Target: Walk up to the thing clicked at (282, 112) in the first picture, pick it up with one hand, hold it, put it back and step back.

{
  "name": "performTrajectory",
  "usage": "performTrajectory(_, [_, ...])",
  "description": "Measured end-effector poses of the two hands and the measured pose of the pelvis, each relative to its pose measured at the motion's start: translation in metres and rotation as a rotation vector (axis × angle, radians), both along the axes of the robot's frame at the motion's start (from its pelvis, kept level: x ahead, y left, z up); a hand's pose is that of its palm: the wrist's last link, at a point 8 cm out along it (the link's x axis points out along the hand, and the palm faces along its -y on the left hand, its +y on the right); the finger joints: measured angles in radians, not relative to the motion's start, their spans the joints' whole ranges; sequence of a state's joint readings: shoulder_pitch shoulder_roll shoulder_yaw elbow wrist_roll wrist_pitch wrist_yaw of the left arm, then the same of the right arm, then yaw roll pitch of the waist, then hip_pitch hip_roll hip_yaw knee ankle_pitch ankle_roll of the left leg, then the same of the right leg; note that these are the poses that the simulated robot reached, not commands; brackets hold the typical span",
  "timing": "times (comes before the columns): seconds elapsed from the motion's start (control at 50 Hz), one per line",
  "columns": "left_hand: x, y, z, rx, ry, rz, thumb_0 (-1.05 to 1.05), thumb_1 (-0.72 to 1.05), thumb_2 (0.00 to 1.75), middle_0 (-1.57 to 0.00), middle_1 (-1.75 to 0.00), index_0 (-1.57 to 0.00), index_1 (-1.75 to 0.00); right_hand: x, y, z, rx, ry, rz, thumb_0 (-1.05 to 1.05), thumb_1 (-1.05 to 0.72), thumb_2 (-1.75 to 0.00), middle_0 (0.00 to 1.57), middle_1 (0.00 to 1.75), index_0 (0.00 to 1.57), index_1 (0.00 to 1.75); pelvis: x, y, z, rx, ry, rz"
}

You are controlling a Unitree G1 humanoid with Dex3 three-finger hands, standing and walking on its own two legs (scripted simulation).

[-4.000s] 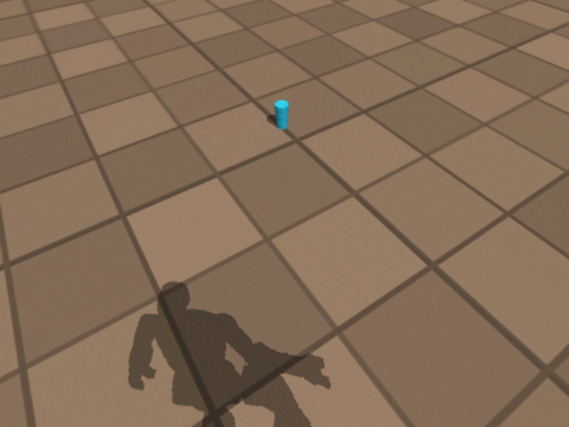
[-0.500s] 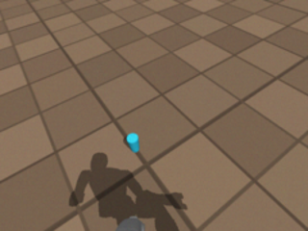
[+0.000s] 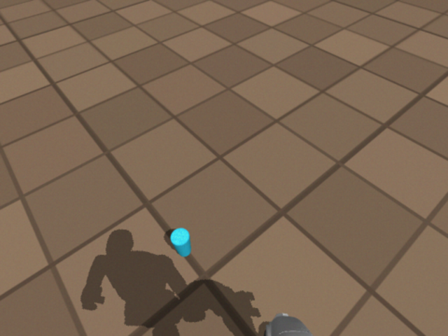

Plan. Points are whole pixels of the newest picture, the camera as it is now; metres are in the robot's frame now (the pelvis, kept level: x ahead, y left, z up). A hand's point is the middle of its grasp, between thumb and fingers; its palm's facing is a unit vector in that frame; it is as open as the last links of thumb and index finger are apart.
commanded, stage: walk up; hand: left
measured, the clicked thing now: (182, 243) +0.59 +0.21 -0.69
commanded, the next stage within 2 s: stand in 1.96 s
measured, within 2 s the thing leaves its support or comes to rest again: neither
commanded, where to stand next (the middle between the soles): +0.20 -0.01 m, yaw +0 degrees
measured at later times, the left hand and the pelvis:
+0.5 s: hand (90, 328) +0.18 +0.30 -0.17, palm faces -0.02 -0.93 -0.38, open 7.4 cm; pelvis +0.12 +0.02 -0.02, yaw +0 degrees
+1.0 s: hand (110, 280) +0.27 +0.27 -0.15, palm faces -0.01 -0.94 -0.35, open 7.4 cm; pelvis +0.18 +0.01 +0.00, yaw +0 degrees
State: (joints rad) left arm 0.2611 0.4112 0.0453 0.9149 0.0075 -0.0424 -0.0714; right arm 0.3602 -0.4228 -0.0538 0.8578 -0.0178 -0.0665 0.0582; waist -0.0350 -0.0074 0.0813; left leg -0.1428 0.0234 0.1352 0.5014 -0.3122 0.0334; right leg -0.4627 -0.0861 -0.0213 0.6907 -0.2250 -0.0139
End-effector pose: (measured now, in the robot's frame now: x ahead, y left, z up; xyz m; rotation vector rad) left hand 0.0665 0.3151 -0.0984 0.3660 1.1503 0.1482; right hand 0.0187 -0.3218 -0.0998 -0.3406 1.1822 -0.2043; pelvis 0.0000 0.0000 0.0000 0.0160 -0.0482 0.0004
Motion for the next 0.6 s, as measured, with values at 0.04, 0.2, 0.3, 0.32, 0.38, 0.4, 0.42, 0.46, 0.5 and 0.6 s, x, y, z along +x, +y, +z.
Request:
performTrajectory(0.04, [0.022, -0.004, 0.003, 0.02, -0.017, -0.01, 0.01, 0.9, 0.9, -0.21, -0.3, -0.2, -0.3, 0.01, -0.006, -0.01, 0.014, 0.015, -0.012, 0.01, -0.9, -0.9, 0.2, 0.3, 0.21, 0.3, 0.016, -0.006, -0.004, 0.004, 0.003, -0.004])
performTrajectory(0.2, [0.069, -0.014, 0.017, 0.066, -0.101, 0.017, 0.01, 0.9, 0.9, -0.21, -0.3, -0.2, -0.3, 0.08, -0.008, -0.028, 0.049, 0.023, 0.02, 0.01, -0.91, -0.9, 0.2, 0.3, 0.2, 0.3, 0.062, -0.015, -0.007, -0.014, -0.008, -0.005])
performTrajectory(0.3, [0.075, -0.004, 0.018, 0.073, -0.06, 0.029, 0.01, 0.9, 0.9, -0.21, -0.3, -0.21, -0.3, 0.127, 0.0, -0.019, 0.044, -0.014, 0.05, 0.01, -0.91, -0.9, 0.2, 0.3, 0.2, 0.3, 0.085, -0.007, -0.002, -0.02, -0.002, -0.002])
performTrajectory(0.32, [0.076, -0.001, 0.015, 0.073, -0.049, 0.032, 0.01, 0.9, 0.9, -0.21, -0.3, -0.21, -0.3, 0.135, 0.002, -0.018, 0.037, -0.017, 0.051, 0.01, -0.91, -0.9, 0.2, 0.3, 0.2, 0.3, 0.09, -0.005, -0.003, -0.021, 0.0, -0.003])
performTrajectory(0.38, [0.082, 0.012, 0.001, 0.063, -0.016, 0.047, 0.01, 0.9, 0.9, -0.21, -0.3, -0.21, -0.3, 0.155, 0.01, -0.016, 0.008, -0.026, 0.049, 0.0, -0.91, -0.9, 0.2, 0.3, 0.2, 0.3, 0.102, 0.006, -0.008, -0.024, 0.0, -0.006])
performTrajectory(0.4, [0.085, 0.016, -0.006, 0.058, -0.007, 0.053, 0.01, 0.9, 0.9, -0.21, -0.3, -0.21, -0.3, 0.161, 0.013, -0.017, -0.006, -0.031, 0.049, 0.0, -0.91, -0.9, 0.2, 0.3, 0.2, 0.3, 0.107, 0.01, -0.012, -0.027, 0.0, -0.006])
performTrajectory(0.42, [0.089, 0.021, -0.014, 0.051, 0.001, 0.057, 0.01, 0.9, 0.9, -0.21, -0.3, -0.21, -0.3, 0.166, 0.016, -0.019, -0.02, -0.039, 0.048, 0.0, -0.91, -0.9, 0.2, 0.3, 0.2, 0.3, 0.111, 0.015, -0.017, -0.029, 0.0, -0.002])
performTrajectory(0.46, [0.098, 0.025, -0.026, 0.037, 0.015, 0.069, 0.01, 0.9, 0.9, -0.21, -0.3, -0.2, -0.3, 0.172, 0.024, -0.018, -0.033, -0.044, 0.047, 0.0, -0.91, -0.9, 0.2, 0.3, 0.2, 0.3, 0.116, 0.021, -0.021, -0.011, -0.003, -0.001])
performTrajectory(0.5, [0.105, 0.025, -0.032, 0.024, 0.033, 0.065, 0.01, 0.9, 0.9, -0.21, -0.3, -0.2, -0.3, 0.177, 0.03, -0.015, -0.032, -0.05, 0.044, 0.0, -0.91, -0.9, 0.2, 0.3, 0.2, 0.3, 0.121, 0.023, -0.02, -0.014, -0.004, -0.006])
performTrajectory(0.6, [0.118, 0.022, -0.035, 0.001, 0.066, 0.052, 0.01, 0.9, 0.9, -0.21, -0.3, -0.2, -0.3, 0.186, 0.032, -0.008, -0.038, -0.054, 0.035, 0.0, -0.9, -0.9, 0.2, 0.3, 0.21, 0.3, 0.133, 0.023, -0.015, -0.016, 0.005, -0.016])
